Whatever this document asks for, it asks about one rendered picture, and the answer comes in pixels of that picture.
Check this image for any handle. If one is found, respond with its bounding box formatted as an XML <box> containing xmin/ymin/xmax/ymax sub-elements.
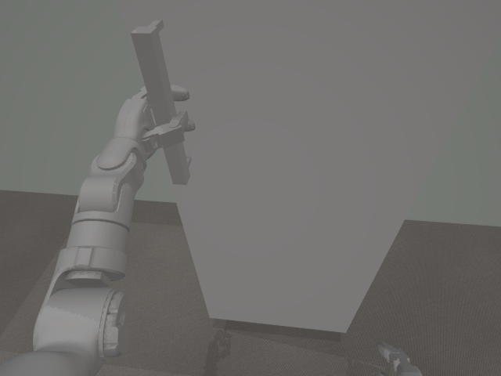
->
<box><xmin>131</xmin><ymin>20</ymin><xmax>192</xmax><ymax>185</ymax></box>

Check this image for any robot left upper arm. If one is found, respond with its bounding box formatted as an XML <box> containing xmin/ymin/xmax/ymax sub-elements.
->
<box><xmin>0</xmin><ymin>288</ymin><xmax>129</xmax><ymax>376</ymax></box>

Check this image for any left robot forearm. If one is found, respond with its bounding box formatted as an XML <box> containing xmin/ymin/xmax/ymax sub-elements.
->
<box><xmin>33</xmin><ymin>137</ymin><xmax>146</xmax><ymax>351</ymax></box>

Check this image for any fridge door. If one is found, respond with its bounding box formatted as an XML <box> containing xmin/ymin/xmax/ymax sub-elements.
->
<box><xmin>117</xmin><ymin>0</ymin><xmax>501</xmax><ymax>333</ymax></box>

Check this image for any robot right hand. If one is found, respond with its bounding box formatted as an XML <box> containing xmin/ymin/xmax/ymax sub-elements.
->
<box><xmin>377</xmin><ymin>342</ymin><xmax>423</xmax><ymax>376</ymax></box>

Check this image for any robot left hand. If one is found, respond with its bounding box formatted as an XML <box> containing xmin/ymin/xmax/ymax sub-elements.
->
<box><xmin>114</xmin><ymin>84</ymin><xmax>196</xmax><ymax>160</ymax></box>

